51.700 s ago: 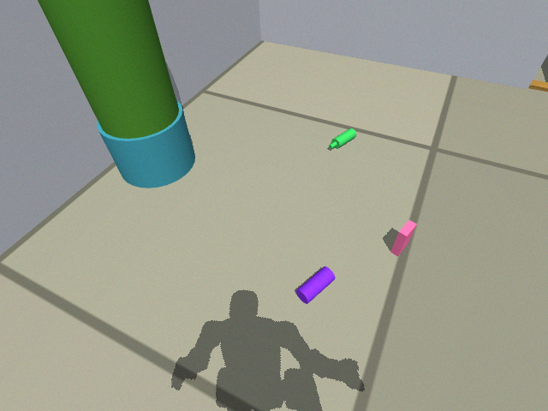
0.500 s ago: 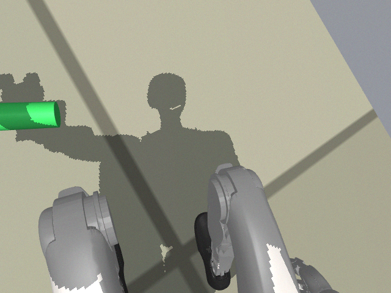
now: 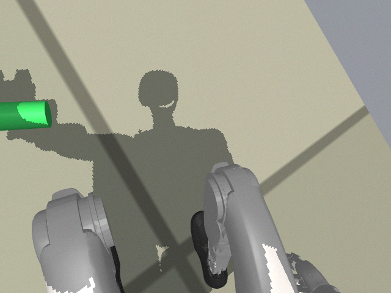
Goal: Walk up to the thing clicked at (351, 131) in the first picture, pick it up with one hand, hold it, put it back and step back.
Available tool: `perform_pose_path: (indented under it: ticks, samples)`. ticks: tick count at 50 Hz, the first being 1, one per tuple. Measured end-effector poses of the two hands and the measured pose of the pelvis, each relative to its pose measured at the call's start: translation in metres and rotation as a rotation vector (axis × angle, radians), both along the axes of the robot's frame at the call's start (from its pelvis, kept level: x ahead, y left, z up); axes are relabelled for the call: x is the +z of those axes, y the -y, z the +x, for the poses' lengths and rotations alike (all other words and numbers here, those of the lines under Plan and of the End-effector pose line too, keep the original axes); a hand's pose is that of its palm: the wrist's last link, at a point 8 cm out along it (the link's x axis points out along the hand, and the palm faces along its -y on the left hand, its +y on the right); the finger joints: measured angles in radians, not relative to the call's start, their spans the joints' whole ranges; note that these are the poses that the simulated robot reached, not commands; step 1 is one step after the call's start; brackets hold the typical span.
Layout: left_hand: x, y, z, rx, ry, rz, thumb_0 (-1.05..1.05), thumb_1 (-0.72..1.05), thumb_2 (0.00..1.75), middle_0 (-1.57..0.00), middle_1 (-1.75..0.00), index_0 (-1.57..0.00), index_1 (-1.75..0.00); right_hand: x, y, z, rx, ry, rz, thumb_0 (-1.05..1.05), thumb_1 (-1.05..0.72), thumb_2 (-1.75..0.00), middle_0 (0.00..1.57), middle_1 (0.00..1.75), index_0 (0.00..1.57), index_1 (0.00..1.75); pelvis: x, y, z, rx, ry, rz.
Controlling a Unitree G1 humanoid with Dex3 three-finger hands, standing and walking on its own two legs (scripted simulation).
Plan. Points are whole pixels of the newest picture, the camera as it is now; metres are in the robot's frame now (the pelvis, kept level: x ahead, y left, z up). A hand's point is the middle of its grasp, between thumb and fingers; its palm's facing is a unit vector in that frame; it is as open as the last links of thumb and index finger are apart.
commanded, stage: rise first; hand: left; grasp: from above
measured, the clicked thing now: out of the picture +0.49 +0.38 -0.28
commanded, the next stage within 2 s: approach in 1.08 s
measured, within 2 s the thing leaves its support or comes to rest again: neither
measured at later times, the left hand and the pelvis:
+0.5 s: hand out of the picture +0.44 +0.39 -0.15, palm faces -0.46 -0.08 -0.89, open 14.2 cm; pelvis +0.00 +0.00 +0.00, yaw +0 degrees
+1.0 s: hand out of the picture +0.44 +0.39 -0.15, palm faces -0.46 -0.07 -0.89, open 14.2 cm; pelvis -0.01 +0.00 +0.00, yaw +0 degrees
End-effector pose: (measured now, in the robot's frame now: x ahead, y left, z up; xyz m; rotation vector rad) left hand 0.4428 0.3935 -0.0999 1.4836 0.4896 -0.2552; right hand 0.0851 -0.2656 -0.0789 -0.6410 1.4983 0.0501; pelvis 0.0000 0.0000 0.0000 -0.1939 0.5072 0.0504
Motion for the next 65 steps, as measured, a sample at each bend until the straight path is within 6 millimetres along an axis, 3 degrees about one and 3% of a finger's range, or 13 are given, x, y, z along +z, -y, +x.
perform_pose_path:
  ticks: [65]
  samples:
    - [0.014,0.008,0.007,-0.036,-0.021,0.025,0.0,-0.56,1.03,-0.1,-1.02,-0.09,-1.02,0.008,-0.007,-0.015,-0.036,0.024,0.02,0.0,-0.92,-0.91,0.21,0.3,0.2,0.29,0.005,-0.003,-0.005,0.011,-0.002,-0.007]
